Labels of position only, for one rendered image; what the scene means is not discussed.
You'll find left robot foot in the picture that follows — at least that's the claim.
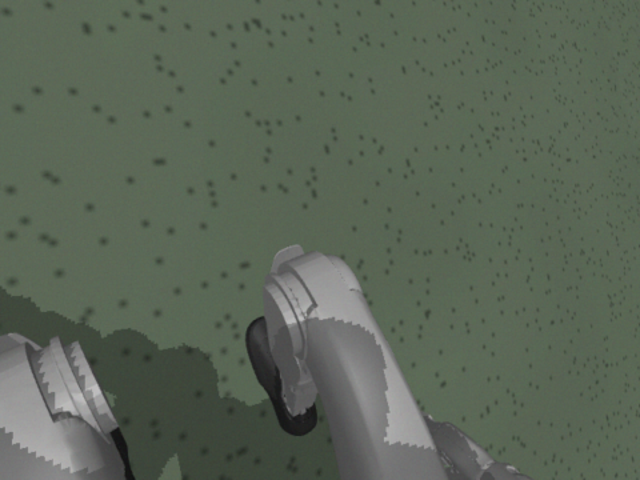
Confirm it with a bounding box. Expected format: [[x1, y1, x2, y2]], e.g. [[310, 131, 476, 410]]
[[110, 427, 135, 480]]

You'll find right robot hand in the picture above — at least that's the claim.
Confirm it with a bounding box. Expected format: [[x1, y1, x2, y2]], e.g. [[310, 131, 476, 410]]
[[420, 410, 498, 480]]

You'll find right robot foot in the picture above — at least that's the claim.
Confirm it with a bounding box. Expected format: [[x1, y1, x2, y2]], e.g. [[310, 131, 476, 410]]
[[246, 316, 317, 436]]

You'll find right robot arm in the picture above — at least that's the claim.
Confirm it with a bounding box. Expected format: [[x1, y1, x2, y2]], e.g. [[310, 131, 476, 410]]
[[480, 462, 534, 480]]

